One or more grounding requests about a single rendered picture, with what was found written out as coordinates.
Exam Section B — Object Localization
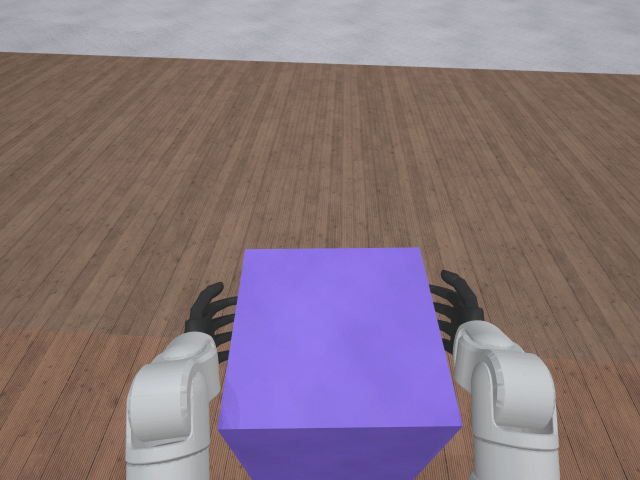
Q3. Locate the robot left hand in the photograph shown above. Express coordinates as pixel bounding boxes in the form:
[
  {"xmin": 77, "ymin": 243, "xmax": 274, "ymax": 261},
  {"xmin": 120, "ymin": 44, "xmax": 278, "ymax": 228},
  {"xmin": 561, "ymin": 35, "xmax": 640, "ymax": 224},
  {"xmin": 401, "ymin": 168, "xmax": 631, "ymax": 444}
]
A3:
[{"xmin": 184, "ymin": 282, "xmax": 238, "ymax": 364}]

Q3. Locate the carton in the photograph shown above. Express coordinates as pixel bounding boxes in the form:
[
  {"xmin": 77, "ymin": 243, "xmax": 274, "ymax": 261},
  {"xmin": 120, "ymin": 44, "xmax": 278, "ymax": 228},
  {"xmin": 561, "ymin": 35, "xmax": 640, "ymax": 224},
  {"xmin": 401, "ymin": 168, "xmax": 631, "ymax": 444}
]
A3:
[{"xmin": 217, "ymin": 247, "xmax": 463, "ymax": 480}]

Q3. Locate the right robot forearm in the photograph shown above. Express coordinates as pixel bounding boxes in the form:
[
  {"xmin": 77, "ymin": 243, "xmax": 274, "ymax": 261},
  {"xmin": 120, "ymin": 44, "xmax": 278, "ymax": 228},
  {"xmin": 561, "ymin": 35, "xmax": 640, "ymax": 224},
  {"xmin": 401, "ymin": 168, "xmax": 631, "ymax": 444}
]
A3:
[{"xmin": 453, "ymin": 320, "xmax": 560, "ymax": 480}]

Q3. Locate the left robot forearm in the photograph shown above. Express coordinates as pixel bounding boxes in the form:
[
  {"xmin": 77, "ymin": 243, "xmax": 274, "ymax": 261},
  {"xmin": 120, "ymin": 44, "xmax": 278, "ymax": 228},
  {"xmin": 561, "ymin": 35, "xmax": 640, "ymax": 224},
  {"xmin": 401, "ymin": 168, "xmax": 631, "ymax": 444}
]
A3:
[{"xmin": 125, "ymin": 332, "xmax": 221, "ymax": 480}]

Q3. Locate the robot right hand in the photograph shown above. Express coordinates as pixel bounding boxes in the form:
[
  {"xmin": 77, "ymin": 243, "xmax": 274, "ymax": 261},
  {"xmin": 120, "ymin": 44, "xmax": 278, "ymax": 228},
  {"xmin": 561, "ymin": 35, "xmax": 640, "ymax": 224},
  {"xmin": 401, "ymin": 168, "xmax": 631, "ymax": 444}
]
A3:
[{"xmin": 429, "ymin": 270, "xmax": 484, "ymax": 356}]

